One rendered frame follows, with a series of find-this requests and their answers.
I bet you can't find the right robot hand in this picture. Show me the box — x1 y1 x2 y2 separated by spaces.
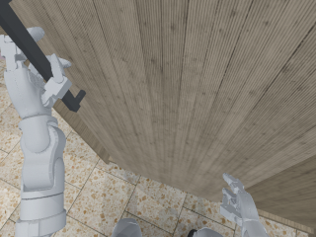
220 173 260 228

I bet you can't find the right robot forearm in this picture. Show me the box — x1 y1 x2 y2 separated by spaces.
241 220 271 237

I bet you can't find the wardrobe door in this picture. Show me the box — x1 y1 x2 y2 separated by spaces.
245 154 316 229
8 0 316 203

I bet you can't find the left robot forearm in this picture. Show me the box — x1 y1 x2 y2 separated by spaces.
15 114 67 237

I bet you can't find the robot left thigh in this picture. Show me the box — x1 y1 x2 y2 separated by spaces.
111 218 142 237

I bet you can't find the left robot hand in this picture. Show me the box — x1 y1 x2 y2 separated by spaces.
0 27 72 119

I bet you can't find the handle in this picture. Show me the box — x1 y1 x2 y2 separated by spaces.
0 0 86 113

